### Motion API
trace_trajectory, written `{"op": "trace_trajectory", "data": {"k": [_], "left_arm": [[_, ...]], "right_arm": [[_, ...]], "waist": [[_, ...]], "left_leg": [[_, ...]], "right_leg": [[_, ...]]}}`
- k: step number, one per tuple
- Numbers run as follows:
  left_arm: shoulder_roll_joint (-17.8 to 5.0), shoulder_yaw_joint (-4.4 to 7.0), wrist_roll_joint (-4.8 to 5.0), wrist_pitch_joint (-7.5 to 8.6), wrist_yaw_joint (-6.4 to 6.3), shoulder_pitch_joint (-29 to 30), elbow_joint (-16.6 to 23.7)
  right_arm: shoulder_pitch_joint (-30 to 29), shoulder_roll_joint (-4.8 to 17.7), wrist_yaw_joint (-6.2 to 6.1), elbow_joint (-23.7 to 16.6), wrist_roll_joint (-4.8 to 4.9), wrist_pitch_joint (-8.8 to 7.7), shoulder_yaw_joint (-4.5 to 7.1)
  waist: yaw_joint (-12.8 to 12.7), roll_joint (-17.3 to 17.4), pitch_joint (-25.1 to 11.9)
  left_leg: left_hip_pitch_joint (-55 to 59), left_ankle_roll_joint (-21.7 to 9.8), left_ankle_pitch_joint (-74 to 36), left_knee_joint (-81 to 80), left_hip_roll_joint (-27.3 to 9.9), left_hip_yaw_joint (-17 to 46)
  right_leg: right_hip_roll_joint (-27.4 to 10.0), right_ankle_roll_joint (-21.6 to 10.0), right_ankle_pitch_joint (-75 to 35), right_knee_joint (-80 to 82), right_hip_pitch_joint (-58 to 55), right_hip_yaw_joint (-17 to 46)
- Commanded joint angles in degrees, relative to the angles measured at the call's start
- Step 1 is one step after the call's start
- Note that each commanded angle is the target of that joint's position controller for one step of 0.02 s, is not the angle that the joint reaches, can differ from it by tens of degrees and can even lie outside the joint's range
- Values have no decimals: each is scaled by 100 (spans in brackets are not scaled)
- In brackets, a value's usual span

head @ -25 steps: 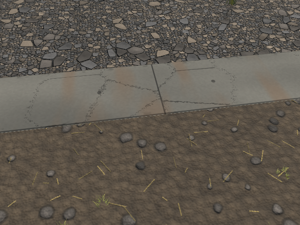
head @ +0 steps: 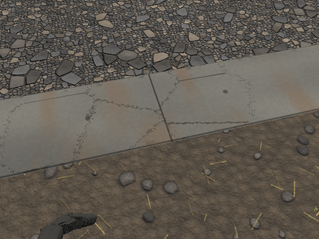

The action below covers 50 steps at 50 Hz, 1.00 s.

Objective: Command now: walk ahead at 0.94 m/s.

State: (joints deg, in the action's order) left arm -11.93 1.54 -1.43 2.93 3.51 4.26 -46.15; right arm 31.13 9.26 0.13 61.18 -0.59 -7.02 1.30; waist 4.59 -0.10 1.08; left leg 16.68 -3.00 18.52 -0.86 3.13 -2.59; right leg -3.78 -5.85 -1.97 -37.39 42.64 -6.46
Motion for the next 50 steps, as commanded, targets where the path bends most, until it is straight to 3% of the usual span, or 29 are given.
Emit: {"op": "trace_trajectory", "data": {"k": [1,3,4,5,6,7,8,10,12,14,17,21,23,24,25,26,27,28,30,31,32,35,38,41,45,46,47,48,50], "left_arm": [[-461,95,37,76,-118,72,376],[-920,294,52,96,-267,-1827,-115],[-1216,430,-22,108,-355,-3023,-446],[-1723,574,-243,134,-414,-3470,-544],[-1609,576,-164,132,-300,-3309,-588],[-1316,530,-123,175,-257,-2612,-617],[-883,431,-73,245,-230,-2325,-639],[-418,273,-75,326,-268,-2113,-801],[-334,205,21,419,-306,-2259,-951],[-520,214,74,495,-298,-2460,-996],[-460,133,142,562,-257,-2568,-1023],[-787,137,241,592,-320,-3273,-1286],[-957,168,176,493,-418,-3240,-1288],[-1056,199,126,424,-465,-3051,-1262],[-1090,213,172,370,-506,-2801,-1213],[-865,199,213,331,-540,-2976,-1117],[109,21,581,237,-547,-4709,-1317],[-461,89,489,203,-600,-4543,-1415],[-571,128,185,170,-546,-3164,-1085],[-531,152,38,104,-495,-2774,-984],[-392,138,-61,-23,-445,-2908,-1035],[1,45,-26,-268,-428,-3143,-1152],[-95,5,14,-320,-489,-2756,-1130],[-212,-17,22,-366,-513,-2369,-1144],[-272,-72,-62,-277,-555,-2161,-1188],[-509,-51,-106,-203,-584,-2224,-1178],[-724,-12,27,-186,-597,-1933,-1193],[-421,-77,84,-156,-564,-1841,-1216],[-294,-98,125,-101,-549,-1807,-1278]], "right_arm": [[-36,1180,-78,-188,-47,-36,204],[-190,1495,-173,-162,-175,127,304],[-455,1427,-172,-253,-185,163,314],[-90,469,5,-525,19,130,127],[-59,607,82,-629,169,-14,161],[-881,904,25,-877,160,-31,230],[-1229,913,27,-980,113,-53,213],[-1251,639,110,-1032,-79,75,157],[-1332,421,230,-1135,-176,255,88],[-2007,496,280,-1435,-218,341,48],[-2732,441,294,-1730,-202,214,-74],[-3033,518,261,-1716,-90,125,-127],[-2350,859,144,-1484,-192,107,-23],[-1475,1044,89,-1193,-210,60,58],[-631,1157,42,-892,-265,6,111],[-157,1575,4,-715,-339,-17,208],[-198,1811,81,-747,-299,-2,262],[-475,1517,137,-941,-30,85,276],[-1615,752,17,-1016,17,155,78],[-1553,586,-38,-914,24,139,15],[-1450,543,-82,-795,21,145,-26],[-1604,721,-36,-715,-80,69,-34],[-1651,806,31,-636,-120,95,-32],[-1526,866,36,-556,-81,244,-8],[-1408,745,-59,-486,-62,480,-25],[-1246,645,-71,-489,-72,516,-31],[-702,353,-60,-378,35,569,-73],[-748,404,-78,-240,19,618,-73],[-870,541,-92,-209,-11,633,-31]], "waist": [[-579,663,250],[-1472,930,-781],[-2036,779,-1279],[-1506,-618,-1967],[-1278,-1079,-2403],[-1071,-649,-1224],[-952,-16,-658],[-413,189,-99],[-188,-69,225],[-222,-66,626],[-252,136,1006],[-604,-307,541],[-305,-564,24],[122,-678,-370],[587,-642,-632],[556,-116,-1088],[-290,1544,-2693],[-31,461,-3422],[-305,24,-1425],[-341,11,-861],[-488,31,-705],[-833,229,-752],[-817,595,-751],[-649,698,-654],[-605,279,-6],[-478,-131,136],[-62,-868,249],[-126,-784,293],[-142,-584,276]], "left_leg": [[-662,-544,-7169,1071,-1523,-38],[-763,-467,-7905,3513,-1628,-104],[-1853,-442,-6630,5328,-1391,-157],[-4197,-333,-2001,7679,-551,3],[-5381,-430,639,8689,123,844],[-5990,-562,-53,8761,-347,908],[-5883,-575,-503,8420,-606,805],[-5297,-478,-606,7843,-906,839],[-5287,-273,-531,7442,-1116,761],[-5797,-109,-887,6922,-1235,466],[-4949,35,-2088,4754,-975,-209],[-3877,-178,-3596,3177,-274,-623],[-3245,-312,-3129,3039,106,-553],[-2511,-386,-3046,2992,137,-368],[-1847,-464,-3736,2456,-203,-132],[-1008,-566,-6454,2977,-1181,460],[1298,-1795,-9773,3913,-3208,2604],[1121,-1995,-8988,3437,-3029,2928],[-975,-1565,-6240,2508,-2286,1922],[-1738,-1349,-6089,2241,-2052,1564],[-2389,-1250,-6033,2059,-1922,1312],[-3394,-1214,-6024,1821,-1686,695],[-3545,-973,-5190,1773,-1399,314],[-3703,-849,-2840,1561,-1387,498],[-4263,-368,236,1604,-1221,838],[-4227,-158,334,1970,-975,718],[-3709,3,91,2042,-464,302],[-2842,82,-366,2129,-491,282],[-2407,90,-844,2120,-671,431]], "right_leg": [[697,-299,512,247,-1427,-402],[976,-499,1312,363,-3289,-232],[511,-653,1668,552,-4867,260],[-1222,-1134,3993,819,-6675,2888],[-1809,-1381,4943,2175,-6926,5654],[-1468,-1127,4550,2381,-6118,4823],[-1360,-1023,3635,2438,-5140,3879],[-885,-705,2804,2690,-3671,2771],[-686,-658,2700,3025,-3048,2261],[-515,-665,2246,3392,-2812,1791],[65,-478,-1742,3167,-2278,562],[-84,-126,-3189,2914,-3441,497],[-168,84,-4117,1929,-4165,558],[-160,155,-4189,916,-4248,540],[-15,221,-3495,-347,-4133,412],[493,271,-849,-2175,-3532,168],[1175,508,4030,-4948,-1847,740],[1003,433,3574,-5153,-1560,1525],[453,480,2893,-4071,-1178,1191],[334,475,2752,-3575,-1333,1214],[314,503,2619,-3225,-1872,1182],[352,574,2510,-2314,-2763,955],[279,533,1884,-1024,-2972,749],[235,543,1531,-432,-3164,652],[9,399,1247,1217,-3615,881],[-516,313,1036,1728,-3521,1504],[-813,82,1460,2043,-2718,1948],[-735,132,2093,2325,-2019,1920],[-368,352,2165,2386,-1946,1601]]}}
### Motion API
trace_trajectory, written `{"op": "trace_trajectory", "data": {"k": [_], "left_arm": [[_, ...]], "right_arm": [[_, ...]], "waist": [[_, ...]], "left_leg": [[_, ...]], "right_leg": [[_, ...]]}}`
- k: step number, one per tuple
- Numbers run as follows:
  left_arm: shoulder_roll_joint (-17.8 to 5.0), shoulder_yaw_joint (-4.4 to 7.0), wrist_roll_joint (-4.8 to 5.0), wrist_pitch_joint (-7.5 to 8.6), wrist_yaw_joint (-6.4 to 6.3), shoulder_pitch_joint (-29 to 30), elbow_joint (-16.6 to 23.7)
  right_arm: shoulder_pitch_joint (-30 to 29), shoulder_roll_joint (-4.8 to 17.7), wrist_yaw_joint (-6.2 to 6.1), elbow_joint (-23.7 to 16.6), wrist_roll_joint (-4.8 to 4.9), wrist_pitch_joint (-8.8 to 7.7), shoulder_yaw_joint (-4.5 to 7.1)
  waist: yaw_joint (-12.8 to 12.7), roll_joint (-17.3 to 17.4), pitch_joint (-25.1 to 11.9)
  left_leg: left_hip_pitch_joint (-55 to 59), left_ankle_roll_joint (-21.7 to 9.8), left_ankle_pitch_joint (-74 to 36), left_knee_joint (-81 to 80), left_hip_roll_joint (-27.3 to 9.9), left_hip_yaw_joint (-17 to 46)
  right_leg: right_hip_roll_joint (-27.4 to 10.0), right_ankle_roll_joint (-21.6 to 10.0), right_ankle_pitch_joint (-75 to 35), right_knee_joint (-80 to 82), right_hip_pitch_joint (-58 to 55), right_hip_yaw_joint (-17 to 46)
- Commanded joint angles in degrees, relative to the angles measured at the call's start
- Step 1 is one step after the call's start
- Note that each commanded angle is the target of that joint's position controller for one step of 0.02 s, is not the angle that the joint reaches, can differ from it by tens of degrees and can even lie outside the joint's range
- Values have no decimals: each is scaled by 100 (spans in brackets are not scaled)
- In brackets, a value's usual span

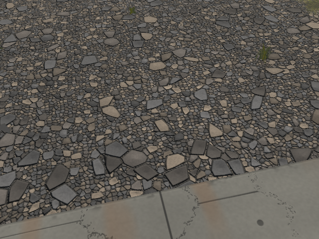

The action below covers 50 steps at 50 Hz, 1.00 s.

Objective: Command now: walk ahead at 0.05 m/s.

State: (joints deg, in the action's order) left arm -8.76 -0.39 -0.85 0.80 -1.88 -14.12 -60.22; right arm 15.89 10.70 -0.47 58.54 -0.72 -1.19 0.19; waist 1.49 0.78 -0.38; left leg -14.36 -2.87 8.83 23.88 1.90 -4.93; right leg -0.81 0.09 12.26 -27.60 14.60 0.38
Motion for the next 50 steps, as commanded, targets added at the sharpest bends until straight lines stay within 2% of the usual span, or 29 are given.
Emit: {"op": "trace_trajectory", "data": {"k": [1,5,10,11,12,13,14,15,16,18,20,22,24,25,26,27,28,29,30,33,37,40,42,44,46,47,48,49,50], "left_arm": [[-611,99,77,125,-28,-48,89],[-502,103,61,117,-35,-356,-59],[-488,108,55,98,-49,-459,-164],[-542,137,41,88,-45,-617,-215],[-777,238,31,48,-24,-707,-211],[-936,312,9,3,13,-844,-185],[-1053,385,6,-17,42,-1088,-216],[-1089,441,27,-11,46,-1195,-238],[-1024,463,-7,29,49,-1160,-214],[-1032,503,-23,158,53,-807,-46],[-1044,533,61,271,57,-348,124],[-1086,569,81,312,72,-125,194],[-1113,616,72,290,95,71,247],[-961,582,13,311,111,211,340],[-504,449,-72,368,154,524,563],[-154,357,-60,431,231,761,958],[-417,388,-165,448,311,773,1051],[-628,434,-110,450,397,857,1029],[-651,447,-79,450,451,683,941],[-592,462,-86,259,543,562,870],[-516,411,-14,134,565,1401,1204],[-492,335,-45,152,627,2058,1522],[-463,279,-52,158,659,2295,1708],[-560,275,-34,138,623,2154,1778],[-870,358,-10,117,557,1318,1637],[-1086,451,4,114,519,383,1428],[-1409,619,6,110,452,-854,1085],[-1636,797,-3,102,353,-1510,903],[-1901,872,-9,45,296,-779,978]], "right_arm": [[594,479,-34,65,-11,41,104],[475,347,-72,186,16,-2,72],[453,275,-122,330,13,21,59],[542,277,-117,369,-2,25,68],[528,402,-89,326,-23,46,127],[338,507,-37,212,-68,76,172],[65,365,33,41,-108,80,157],[-305,185,90,-172,-114,55,126],[-602,294,119,-332,-135,4,168],[-468,460,186,-373,-127,-117,273],[-239,406,234,-365,-63,-199,307],[-55,309,228,-380,-12,-189,320],[703,247,153,-153,-1,-187,340],[1322,378,89,54,-20,-236,391],[2205,807,12,247,-142,-330,494],[2132,1146,5,164,-174,-350,508],[1507,1119,-15,19,-162,-309,508],[919,948,21,-206,-128,-357,470],[744,907,43,-283,-101,-419,460],[856,686,-17,-209,-64,-570,389],[1273,501,13,-99,-89,-641,339],[1423,430,-35,-59,-83,-682,292],[1500,519,-88,1,-58,-685,287],[1493,780,-167,9,-53,-655,318],[1489,1145,-292,-35,-85,-501,415],[1312,1362,-311,-130,-108,-410,490],[1028,1482,-272,-273,-140,-350,545],[785,1430,-177,-346,-140,-350,574],[366,506,-19,-805,-109,-445,385]], "waist": [[133,-616,381],[-19,-195,275],[-68,-116,273],[-98,-183,63],[-128,-329,149],[-240,-407,495],[-406,-756,778],[-498,-1109,1042],[-555,-1035,1088],[-259,-517,581],[2,-643,317],[148,-881,409],[488,-540,567],[717,-24,486],[1080,1385,231],[805,1889,371],[405,1185,589],[174,434,648],[53,191,471],[-92,276,513],[68,213,881],[153,194,1139],[132,217,1195],[-55,458,861],[-549,782,273],[-993,941,-148],[-1508,949,-675],[-1808,579,-881],[-1027,-989,-569]], "left_leg": [[624,52,82,-379,-611,715],[341,79,72,-527,-673,748],[411,97,-53,-530,-702,743],[424,59,729,-391,-530,608],[168,-29,1958,-80,-305,444],[-460,-87,2778,164,-246,453],[-1076,-69,2756,685,-144,261],[-1600,-47,1852,1354,-132,-3],[-1936,-51,1463,1944,-364,189],[-2050,-42,1174,2258,-556,432],[-1192,-33,1000,1730,-471,283],[-217,-35,1093,1041,-268,-38],[1136,-18,707,234,-56,-458],[2077,-43,998,48,-114,-281],[2765,-208,2451,-787,-1334,1507],[2718,-656,4287,-1867,-2446,4135],[2116,-956,4664,-1949,-2761,4575],[1812,-815,4020,-1775,-2477,3804],[1618,-611,3313,-1797,-2153,2992],[1401,-230,1906,-2023,-1665,1469],[1248,-11,424,-2216,-1377,190],[1371,46,-540,-2425,-1322,-467],[1679,133,-1913,-2355,-1364,-852],[2119,231,-5159,-1662,-1464,-1166],[2632,279,-7496,-196,-1612,-1250],[2479,200,-7950,1012,-1723,-1186],[1964,61,-7558,2556,-1811,-1009],[743,-6,-5070,4525,-1455,-980],[-2017,177,1357,6512,-265,-578]], "right_leg": [[-565,-218,468,1332,628,809],[-517,-306,-208,1088,-22,668],[-485,-334,-440,1037,-150,607],[-379,-407,554,1085,-228,593],[-309,-572,2114,1100,-115,700],[-494,-774,3354,1348,-1,1083],[-949,-1047,4129,1766,-172,1782],[-1501,-1310,4221,2284,-338,2444],[-1818,-1447,3605,2500,-445,2759],[-1702,-1346,2582,2378,-870,2365],[-1261,-1107,2029,2294,-496,1559],[-1015,-1057,2075,2180,201,1072],[-851,-1089,2473,1433,1221,798],[-595,-1030,2348,538,1946,561],[9,-814,1617,-1727,2705,-185],[426,-769,1402,-3101,4048,-162],[-141,-834,781,-3809,4274,244],[-328,-778,189,-3991,4193,429],[-343,-677,-81,-3868,3848,566],[-286,-470,-634,-3931,3604,393],[-157,-510,-1245,-3372,3648,-31],[-192,-620,-1496,-2408,3421,-570],[-112,-790,-1436,-1754,3040,-944],[292,-1076,-1192,-1392,2261,-1371],[737,-1300,-598,-1341,1444,-1578],[878,-1426,-189,-1386,555,-1512],[931,-1611,263,-1166,-725,-1191],[624,-1806,706,-593,-2038,-414],[-611,-2324,1589,-212,-3034,2207]]}}
Over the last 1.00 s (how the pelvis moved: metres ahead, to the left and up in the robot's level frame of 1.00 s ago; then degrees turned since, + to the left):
0.63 -0.04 0.02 -1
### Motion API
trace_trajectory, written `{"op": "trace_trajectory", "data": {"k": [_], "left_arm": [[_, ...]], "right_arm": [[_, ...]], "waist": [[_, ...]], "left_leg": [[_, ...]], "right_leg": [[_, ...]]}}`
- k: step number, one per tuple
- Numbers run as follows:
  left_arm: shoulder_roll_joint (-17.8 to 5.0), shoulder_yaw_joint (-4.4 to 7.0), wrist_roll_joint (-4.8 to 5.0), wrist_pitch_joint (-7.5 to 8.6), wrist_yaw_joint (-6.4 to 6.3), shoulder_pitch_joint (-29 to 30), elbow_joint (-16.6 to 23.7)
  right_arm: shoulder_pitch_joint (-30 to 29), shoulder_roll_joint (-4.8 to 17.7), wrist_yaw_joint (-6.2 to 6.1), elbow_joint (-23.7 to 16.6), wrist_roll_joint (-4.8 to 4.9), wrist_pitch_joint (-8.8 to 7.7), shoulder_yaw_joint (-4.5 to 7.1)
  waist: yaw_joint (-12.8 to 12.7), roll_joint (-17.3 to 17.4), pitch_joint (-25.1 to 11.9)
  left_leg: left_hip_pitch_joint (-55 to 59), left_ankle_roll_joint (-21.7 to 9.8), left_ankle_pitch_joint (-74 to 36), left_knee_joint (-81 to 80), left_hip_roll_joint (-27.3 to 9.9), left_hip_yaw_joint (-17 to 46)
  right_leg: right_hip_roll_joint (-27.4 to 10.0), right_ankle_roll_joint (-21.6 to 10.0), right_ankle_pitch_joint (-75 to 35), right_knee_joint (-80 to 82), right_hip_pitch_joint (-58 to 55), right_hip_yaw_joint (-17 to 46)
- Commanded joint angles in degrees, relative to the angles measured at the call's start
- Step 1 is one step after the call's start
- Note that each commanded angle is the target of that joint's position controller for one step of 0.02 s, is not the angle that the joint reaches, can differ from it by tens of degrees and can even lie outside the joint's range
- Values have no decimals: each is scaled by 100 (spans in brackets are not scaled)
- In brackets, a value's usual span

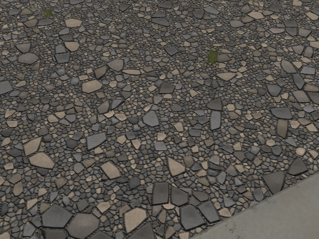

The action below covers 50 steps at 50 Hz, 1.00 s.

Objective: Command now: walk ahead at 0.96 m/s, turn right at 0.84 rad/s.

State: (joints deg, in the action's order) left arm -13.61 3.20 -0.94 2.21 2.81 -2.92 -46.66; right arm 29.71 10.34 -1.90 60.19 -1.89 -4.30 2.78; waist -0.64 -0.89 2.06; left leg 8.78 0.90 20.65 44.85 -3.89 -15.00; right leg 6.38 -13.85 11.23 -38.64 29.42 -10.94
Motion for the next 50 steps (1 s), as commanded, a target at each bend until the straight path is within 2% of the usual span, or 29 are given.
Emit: {"op": "trace_trajectory", "data": {"k": [1,3,5,7,9,11,13,16,19,21,22,23,24,25,26,27,29,30,32,35,37,38,39,40,41,42,44,46,50], "left_arm": [[-1726,549,-81,-162,-138,-1896,-277],[-1123,442,-55,-69,-231,-1939,-433],[-703,260,-96,114,-347,-1428,-369],[-559,138,27,333,-336,-1411,-395],[-772,173,90,481,-256,-1695,-470],[-639,126,92,581,-184,-1951,-561],[-607,78,174,665,-206,-2418,-752],[-757,38,71,657,-350,-2611,-814],[-1111,80,-65,531,-601,-2542,-750],[-1242,132,-243,373,-754,-2043,-622],[-1407,211,-243,301,-764,-1241,-445],[-982,141,-256,450,-645,-460,-180],[-333,-102,61,583,-564,-1147,396],[-572,-172,181,626,-524,-1113,592],[-735,-215,8,710,-449,-790,601],[-699,-220,-123,706,-378,-715,678],[-649,-274,-360,444,-324,-807,701],[-594,-311,-356,341,-321,-735,797],[-469,-395,-195,306,-296,-333,1096],[-388,-430,-3,252,-336,-374,1114],[-629,-356,-41,265,-445,-497,1136],[-779,-297,-73,318,-499,-866,1043],[-1046,-208,-162,407,-525,-1533,852],[-1420,-139,-259,450,-528,-2112,787],[-1262,-152,-258,385,-403,-2172,953],[-1215,-48,-111,343,-389,-1644,1023],[-433,-228,-67,236,-484,-862,1176],[-592,-170,-79,137,-549,-906,990],[-803,-18,-85,124,-476,-856,881]], "right_arm": [[-1471,732,178,-1638,187,-313,110],[-1722,924,186,-1712,95,-494,66],[-1289,701,214,-1464,-103,-265,-6],[-1263,602,322,-1452,-179,-13,-55],[-2107,679,400,-1760,-78,51,-86],[-2628,526,479,-1893,69,-2,-153],[-2942,442,562,-1940,144,-55,-188],[-3188,689,573,-1915,131,-87,-133],[-2606,1048,538,-1679,52,-45,-25],[-711,1419,470,-1054,103,63,151],[726,1637,403,-677,115,102,298],[1148,1655,351,-403,238,224,402],[526,1961,379,-558,25,165,411],[304,1813,342,-727,-28,158,443],[-75,1307,262,-842,-2,172,344],[-484,1175,217,-841,39,171,282],[-780,1365,173,-969,117,63,243],[-813,1427,214,-964,136,-2,227],[-1021,1662,247,-1022,178,-65,307],[-621,1526,307,-952,242,49,373],[-647,1524,263,-1061,236,134,421],[-870,1533,225,-1191,228,155,439],[-963,1396,193,-1323,256,146,408],[-749,831,123,-1588,336,173,292],[186,928,-16,-1723,396,236,282],[340,1141,-53,-1703,281,333,283],[-646,1294,75,-1801,14,538,337],[-988,1171,290,-1982,26,727,335],[-1302,874,404,-2393,67,878,224]], "waist": [[-677,-774,-1285],[-402,594,-387],[259,973,-15],[437,743,297],[152,473,721],[-129,158,789],[-381,54,603],[-410,-122,538],[89,-443,-39],[1099,-567,-711],[2019,-395,-889],[2080,1276,-821],[755,1864,-1496],[1008,862,-2236],[750,-394,-1122],[251,-866,-310],[-243,-1112,374],[-332,-942,468],[-307,-238,485],[91,454,-375],[69,608,-552],[-209,619,-705],[-544,464,-982],[-521,-577,-1752],[-12,-756,-2679],[70,-916,-3000],[87,-409,-1705],[138,-615,-888],[329,-775,-854]], "left_leg": [[-5747,-145,332,5194,692,1762],[-5814,-250,-216,4099,26,2069],[-4961,-154,-280,3330,-374,1955],[-4451,-27,-258,2513,-613,1761],[-4313,-81,-1196,1255,-614,1351],[-3770,-337,-2709,-62,-403,1009],[-3595,-664,-3926,-881,-138,879],[-3850,-898,-4065,-1578,374,729],[-3383,-960,-3445,-1717,965,447],[-1862,-1165,-2858,-1526,1064,560],[-755,-1643,-2796,-1957,643,1019],[833,-1738,-2965,-1627,193,1617],[2532,-2708,-3833,-877,-783,3950],[3025,-3338,-1141,-1960,-1526,5649],[1602,-2920,-825,-2768,-1337,5573],[129,-2580,-1691,-2954,-1045,4999],[-1958,-2335,-4225,-2947,-679,4160],[-2726,-2145,-4894,-3018,-353,3695],[-3640,-1715,-5708,-2881,489,2877],[-3382,-907,-5086,-2053,1064,2703],[-2992,-593,-4542,-1292,1141,3100],[-2897,-441,-4221,-537,1196,3198],[-3071,-303,-3289,742,1267,3112],[-3811,-196,1474,2681,1653,2410],[-4084,-174,2403,3780,1387,2161],[-4474,-112,1653,4557,1043,2049],[-4722,39,759,3856,555,1788],[-4428,137,621,3289,360,1788],[-3979,18,69,2063,165,1597]], "right_leg": [[-1957,-1633,1869,1974,-5139,5717],[-1950,-1124,1338,2615,-3969,5129],[-1524,-665,533,2650,-2549,3801],[-1192,-410,91,2872,-1483,3007],[-843,-21,-1189,3234,-1041,2119],[-526,461,-2369,3312,-961,1427],[-679,780,-2907,3515,-1672,1144],[-972,1085,-4589,3404,-3122,787],[-1325,1433,-7372,2167,-4258,498],[-1487,1542,-8274,-275,-3988,402],[-1198,1527,-7376,-2921,-3035,262],[54,1442,-325,-5676,-580,417],[-38,1656,2082,-6818,1959,1458],[-374,1647,1897,-6898,2778,2148],[-695,1444,1327,-5881,2760,2082],[-808,1418,1053,-4973,2230,1842],[-979,1667,1209,-4001,1082,1611],[-1016,1738,1201,-3224,540,1428],[-749,1780,246,-1205,-522,1014],[-102,1627,-1645,185,-1854,722],[-26,1575,-1905,878,-2242,981],[-112,1520,-2242,1323,-2656,1148],[-679,1333,-2956,1443,-3293,1565],[-2529,950,-5844,905,-4387,2881],[-3910,425,-7767,297,-4828,4005],[-4023,-210,-6416,550,-4723,4558],[-2912,97,-3273,1324,-3162,3308],[-2510,262,-3213,1719,-2121,2245],[-2538,314,-3088,1950,-1615,1392]]}}
Over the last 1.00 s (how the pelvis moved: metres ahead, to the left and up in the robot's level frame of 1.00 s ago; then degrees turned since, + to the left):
0.40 -0.01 -0.04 -16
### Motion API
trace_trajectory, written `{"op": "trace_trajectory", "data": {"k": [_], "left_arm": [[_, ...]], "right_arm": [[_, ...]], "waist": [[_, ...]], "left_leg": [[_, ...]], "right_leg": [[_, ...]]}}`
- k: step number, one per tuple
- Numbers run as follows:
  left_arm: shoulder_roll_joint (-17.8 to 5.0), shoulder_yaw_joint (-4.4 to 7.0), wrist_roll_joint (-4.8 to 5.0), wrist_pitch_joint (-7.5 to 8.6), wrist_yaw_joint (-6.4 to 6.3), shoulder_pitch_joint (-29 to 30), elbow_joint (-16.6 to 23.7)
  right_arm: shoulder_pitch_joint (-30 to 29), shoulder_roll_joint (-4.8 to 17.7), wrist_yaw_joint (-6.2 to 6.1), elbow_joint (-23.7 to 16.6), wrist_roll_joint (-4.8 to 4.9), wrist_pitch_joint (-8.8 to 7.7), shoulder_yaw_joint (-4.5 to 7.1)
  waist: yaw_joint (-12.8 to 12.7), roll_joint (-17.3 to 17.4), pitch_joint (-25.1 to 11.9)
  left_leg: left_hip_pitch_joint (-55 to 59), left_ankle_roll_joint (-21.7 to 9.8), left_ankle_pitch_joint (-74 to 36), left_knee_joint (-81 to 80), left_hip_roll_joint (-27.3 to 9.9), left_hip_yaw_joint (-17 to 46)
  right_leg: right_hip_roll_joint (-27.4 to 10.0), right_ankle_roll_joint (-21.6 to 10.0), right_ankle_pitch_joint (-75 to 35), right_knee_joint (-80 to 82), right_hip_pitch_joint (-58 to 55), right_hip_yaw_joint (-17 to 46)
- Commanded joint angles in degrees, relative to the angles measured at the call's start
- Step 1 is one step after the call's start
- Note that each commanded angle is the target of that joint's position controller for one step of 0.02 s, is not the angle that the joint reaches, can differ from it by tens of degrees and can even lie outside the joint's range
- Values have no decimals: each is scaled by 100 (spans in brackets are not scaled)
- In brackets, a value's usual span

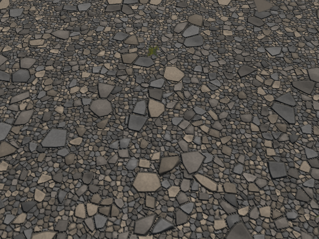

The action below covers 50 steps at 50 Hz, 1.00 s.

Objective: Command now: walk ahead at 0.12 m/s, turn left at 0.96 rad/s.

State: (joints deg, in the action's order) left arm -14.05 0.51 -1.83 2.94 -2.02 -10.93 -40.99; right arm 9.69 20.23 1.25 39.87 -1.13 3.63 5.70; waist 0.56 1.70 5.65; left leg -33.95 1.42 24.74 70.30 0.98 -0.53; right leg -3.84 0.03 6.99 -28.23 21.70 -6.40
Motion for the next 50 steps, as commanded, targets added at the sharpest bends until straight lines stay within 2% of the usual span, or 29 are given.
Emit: {"op": "trace_trajectory", "data": {"k": [1,3,5,8,9,10,11,12,14,15,16,17,19,23,26,27,28,29,30,31,32,34,36,41,45,46,48,49,50], "left_arm": [[-792,276,2,44,28,33,349],[-866,328,-9,7,79,251,431],[-1011,404,-21,-65,119,159,450],[-1216,515,29,-236,179,-110,450],[-1209,540,27,-304,202,-316,409],[-1068,539,23,-386,257,-613,364],[-655,401,47,-490,240,-538,859],[-927,431,-37,-570,166,-5,963],[-835,408,118,-514,116,-83,858],[-887,431,63,-457,93,-109,806],[-993,457,-59,-432,126,-293,682],[-1032,470,-99,-436,177,-309,637],[-959,451,-68,-437,282,-86,694],[-780,370,10,-306,364,300,750],[-756,358,166,-199,302,-187,584],[-758,386,219,-169,217,-885,369],[-1135,491,151,-128,100,-1690,148],[-1574,530,8,-58,33,-1772,223],[-1941,611,-129,-58,14,-1016,494],[-1598,554,-107,-39,47,-558,590],[-1314,466,-17,-13,86,-441,579],[-1176,406,31,52,83,-500,481],[-1103,392,8,127,136,-788,285],[-994,392,-56,256,205,-1510,-132],[-995,399,-79,283,140,-1797,-463],[-1039,405,-88,267,125,-1872,-555],[-1189,406,-63,225,88,-1707,-613],[-1371,441,-44,168,62,-1710,-632],[-1624,508,-52,74,54,-1575,-599]], "right_arm": [[607,-93,116,-449,-10,102,-77],[392,-59,161,-585,22,138,-93],[48,42,198,-731,58,177,-71],[-179,152,241,-892,76,130,-17],[45,214,215,-800,33,67,19],[487,526,113,-654,-47,-42,102],[451,1526,35,-905,-37,-99,302],[924,1474,-5,-870,8,-106,398],[280,1028,-101,-825,-24,-62,249],[-121,851,-135,-925,-2,-35,200],[-193,682,-123,-979,3,-29,150],[-126,636,-61,-981,-4,-40,128],[95,728,39,-936,-11,-89,164],[269,795,60,-880,-30,-180,201],[-456,748,108,-1119,3,-235,185],[-828,677,103,-1220,22,-240,169],[-1023,373,59,-1332,46,-304,89],[-654,-354,-16,-1360,69,-390,-120],[-669,-156,6,-1569,63,-438,-152],[-854,176,45,-1573,-34,-423,-90],[-769,338,140,-1446,-114,-397,-36],[-374,366,333,-1184,-135,-308,-22],[-419,252,393,-1146,-120,-236,-89],[-1242,201,444,-1243,-111,-192,-163],[-1961,15,575,-1368,-97,-259,-304],[-2067,-57,581,-1393,-85,-275,-351],[-1751,-147,495,-1275,-51,-289,-399],[-1310,-49,426,-1142,-34,-297,-354],[-426,162,355,-926,-7,-323,-248]], "waist": [[248,-1058,-1239],[295,-1142,-1185],[148,-1252,-1059],[18,-1092,-899],[64,-735,-938],[198,486,-838],[31,2043,-634],[530,1074,-986],[41,790,-626],[-97,819,-665],[-114,763,-963],[-84,612,-1141],[17,566,-1062],[95,516,-738],[-337,482,-656],[-799,224,-623],[-1166,-397,-656],[-966,-1703,-837],[-549,-1592,-589],[-363,-913,-264],[-252,-626,-245],[-179,-821,-418],[-238,-825,-324],[-524,-663,177],[-663,-625,597],[-660,-637,622],[-299,-748,271],[2,-910,-109],[503,-1050,-639]], "left_leg": [[527,-90,-581,-842,-398,110],[1185,-199,-968,-1644,-413,-94],[1470,-224,-889,-2184,-312,-353],[1859,-327,-608,-3178,-139,-596],[2279,-414,-705,-3634,-29,-490],[2773,-625,-1117,-4692,-564,657],[2924,-1405,-2608,-5299,-2210,3493],[2840,-1957,-3286,-5212,-2190,3443],[2363,-1676,-2751,-5099,-1445,2326],[2238,-1476,-2520,-5096,-1088,2060],[2156,-1488,-1719,-5202,-880,2001],[2125,-1517,-458,-5396,-809,2158],[2125,-1605,1037,-5707,-827,2673],[1931,-1629,1183,-5621,-788,3045],[557,-1394,682,-5298,-448,2868],[-249,-1176,819,-4852,-205,2728],[-1294,-710,1079,-3916,375,2087],[-1604,-607,1050,-1715,888,1194],[-2431,-557,220,-902,557,953],[-2482,-525,-369,-395,59,959],[-2419,-459,-713,-216,7,939],[-2023,-290,-1202,270,-118,671],[-2001,-262,-1588,626,-231,540],[-2373,-350,-1895,158,-383,249],[-2113,-645,-1659,-1215,-513,-502],[-1927,-785,-1467,-1556,-473,-708],[-635,-1134,-1102,-2246,-6,-1226],[15,-1260,-883,-2303,291,-1361],[927,-1404,-509,-2343,518,-1285]], "right_leg": [[-1546,-1019,-2378,941,-689,730],[-1486,-787,-1419,954,-236,227],[-1551,-619,-482,890,-185,-14],[-1700,-308,411,345,-391,-222],[-1559,-87,854,-235,-261,-401],[-1128,253,1695,-1675,354,-803],[-98,711,3508,-3160,2067,-694],[-50,631,3298,-3893,2049,489],[-180,506,2126,-3707,1857,819],[-157,450,1738,-3501,1651,813],[-72,426,1524,-3493,1329,743],[9,375,1430,-3403,1174,764],[159,340,1490,-2894,1199,793],[389,275,1560,-1771,904,919],[601,156,1459,-545,-937,843],[599,103,864,206,-2100,741],[178,56,1156,733,-3346,899],[-1591,-13,2907,1275,-3429,2742],[-2369,-434,4497,2125,-2653,4809],[-2308,-618,4426,2023,-2253,4599],[-1914,-519,3845,1823,-2171,3713],[-1298,-321,2617,1823,-2035,2234],[-1108,-275,1976,1872,-1921,1436],[-1127,-297,1241,2087,-2271,313],[-1131,-297,72,2358,-2733,-496],[-1132,-282,-743,2263,-2910,-720],[-1091,-207,-4451,1546,-2895,-1212],[-1216,-226,-6257,860,-3025,-1220],[-1391,-283,-7182,-261,-2989,-1167]]}}
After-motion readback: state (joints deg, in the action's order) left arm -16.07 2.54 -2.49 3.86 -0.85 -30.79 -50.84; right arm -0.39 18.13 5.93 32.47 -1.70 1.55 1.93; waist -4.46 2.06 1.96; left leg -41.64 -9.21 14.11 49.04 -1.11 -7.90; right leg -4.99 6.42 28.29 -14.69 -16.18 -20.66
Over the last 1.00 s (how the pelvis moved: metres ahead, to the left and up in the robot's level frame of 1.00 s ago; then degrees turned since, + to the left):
0.82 -0.01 0.00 32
